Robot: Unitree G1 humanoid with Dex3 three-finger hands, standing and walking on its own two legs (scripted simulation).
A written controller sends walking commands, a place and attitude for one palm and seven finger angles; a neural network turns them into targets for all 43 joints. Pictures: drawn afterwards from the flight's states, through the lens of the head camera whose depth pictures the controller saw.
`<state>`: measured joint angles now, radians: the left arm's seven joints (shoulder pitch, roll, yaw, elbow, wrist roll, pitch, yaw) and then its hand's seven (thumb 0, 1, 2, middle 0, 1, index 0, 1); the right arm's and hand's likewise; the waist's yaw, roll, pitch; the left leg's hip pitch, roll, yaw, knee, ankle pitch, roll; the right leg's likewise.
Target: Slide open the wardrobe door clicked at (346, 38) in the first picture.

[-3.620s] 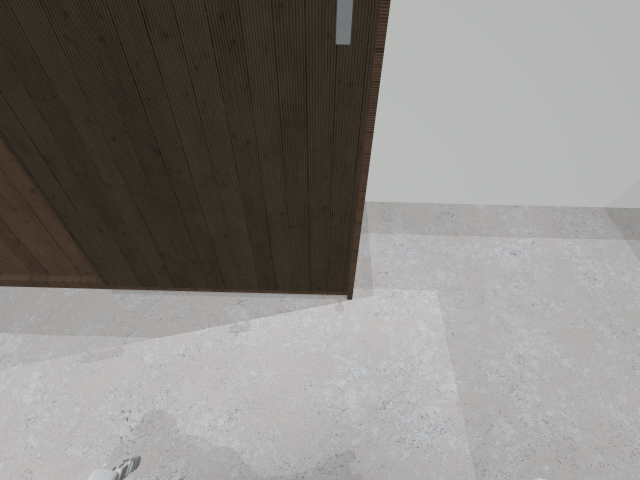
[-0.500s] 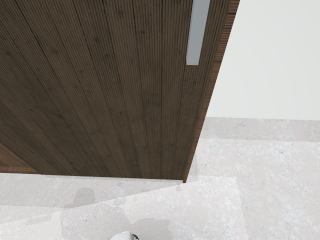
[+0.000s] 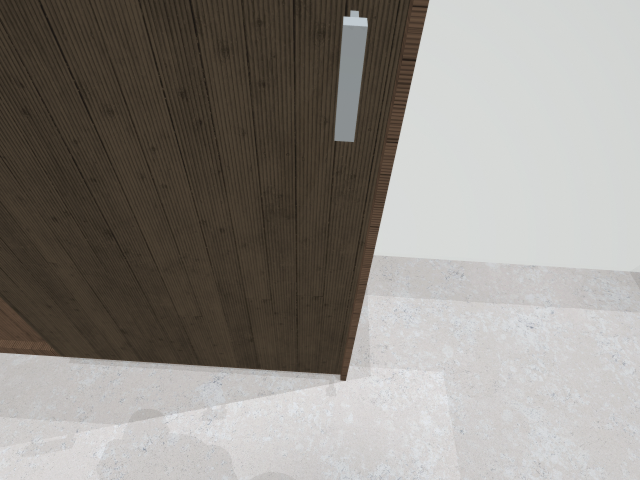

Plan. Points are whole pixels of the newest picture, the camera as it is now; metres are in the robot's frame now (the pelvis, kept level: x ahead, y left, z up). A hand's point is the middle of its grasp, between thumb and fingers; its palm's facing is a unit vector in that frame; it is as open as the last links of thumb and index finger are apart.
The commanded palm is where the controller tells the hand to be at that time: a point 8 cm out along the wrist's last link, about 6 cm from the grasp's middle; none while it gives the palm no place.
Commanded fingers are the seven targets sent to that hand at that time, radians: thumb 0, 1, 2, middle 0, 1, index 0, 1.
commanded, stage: come to a stop and stand still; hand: right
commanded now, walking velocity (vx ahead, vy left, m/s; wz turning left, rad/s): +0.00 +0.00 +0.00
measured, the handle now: (349, 77) +0.54 +0.01 +0.25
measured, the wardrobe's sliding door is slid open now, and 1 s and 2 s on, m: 0.00 0.00 0.00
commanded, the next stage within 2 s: look again from close up in 0.56 s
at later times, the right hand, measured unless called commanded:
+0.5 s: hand out of the picture -0.06 -0.13 -0.18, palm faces +0.04 +0.99 -0.14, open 7.4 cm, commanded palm none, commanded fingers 0.00 -0.90 -0.90 0.20 0.30 0.20 0.30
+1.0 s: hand out of the picture +0.02 -0.17 -0.18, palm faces +0.02 +0.98 -0.19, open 7.4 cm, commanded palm none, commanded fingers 0.00 -0.90 -0.90 0.20 0.30 0.20 0.30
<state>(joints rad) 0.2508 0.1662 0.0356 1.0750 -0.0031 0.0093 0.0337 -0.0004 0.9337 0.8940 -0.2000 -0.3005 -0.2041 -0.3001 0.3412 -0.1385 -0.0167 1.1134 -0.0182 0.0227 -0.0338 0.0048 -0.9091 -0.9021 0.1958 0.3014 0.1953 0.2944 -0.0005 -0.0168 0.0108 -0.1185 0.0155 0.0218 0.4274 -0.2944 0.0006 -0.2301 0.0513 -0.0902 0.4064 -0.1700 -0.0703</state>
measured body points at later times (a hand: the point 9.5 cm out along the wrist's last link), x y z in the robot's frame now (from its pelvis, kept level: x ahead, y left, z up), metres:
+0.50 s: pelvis -0.02 +0.01 +0.00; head -0.02 +0.01 +0.45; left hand -0.07 +0.21 -0.16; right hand -0.06 -0.19 -0.16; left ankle -0.04 +0.12 -0.74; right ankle +0.03 -0.07 -0.74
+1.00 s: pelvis +0.01 +0.00 -0.01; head +0.01 +0.00 +0.44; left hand +0.02 +0.22 -0.16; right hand +0.02 -0.22 -0.16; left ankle -0.04 +0.12 -0.74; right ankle +0.03 -0.07 -0.74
